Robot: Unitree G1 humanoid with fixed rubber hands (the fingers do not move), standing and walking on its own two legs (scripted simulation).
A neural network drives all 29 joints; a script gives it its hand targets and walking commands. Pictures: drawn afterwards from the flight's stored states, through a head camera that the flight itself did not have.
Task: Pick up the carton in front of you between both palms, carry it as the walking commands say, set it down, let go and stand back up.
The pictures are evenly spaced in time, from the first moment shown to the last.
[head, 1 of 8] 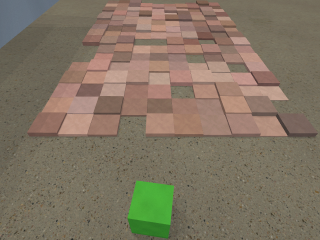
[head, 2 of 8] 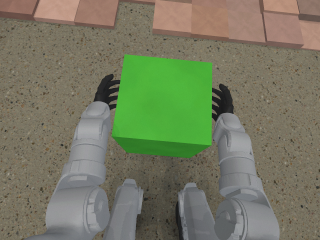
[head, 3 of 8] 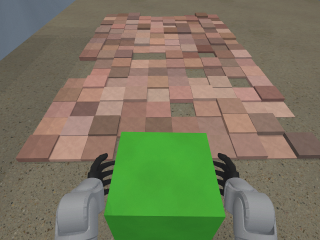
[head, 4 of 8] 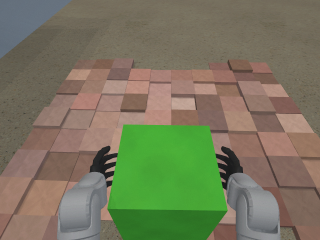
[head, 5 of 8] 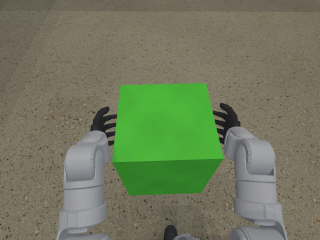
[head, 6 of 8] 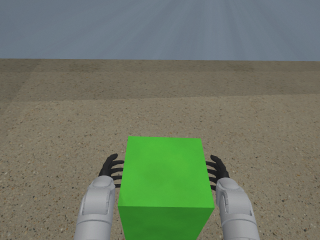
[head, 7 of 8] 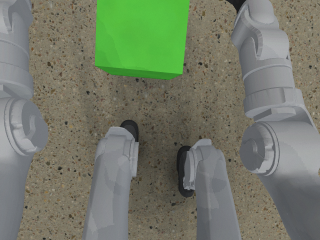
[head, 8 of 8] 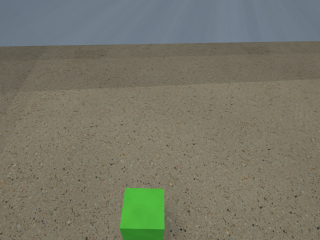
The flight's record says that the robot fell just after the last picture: no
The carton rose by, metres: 0.78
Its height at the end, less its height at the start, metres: +0.00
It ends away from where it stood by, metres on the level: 6.04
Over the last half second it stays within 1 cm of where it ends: yes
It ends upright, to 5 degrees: yes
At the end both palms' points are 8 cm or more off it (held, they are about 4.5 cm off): yes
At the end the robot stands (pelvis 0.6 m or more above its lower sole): yes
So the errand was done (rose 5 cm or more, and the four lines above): yes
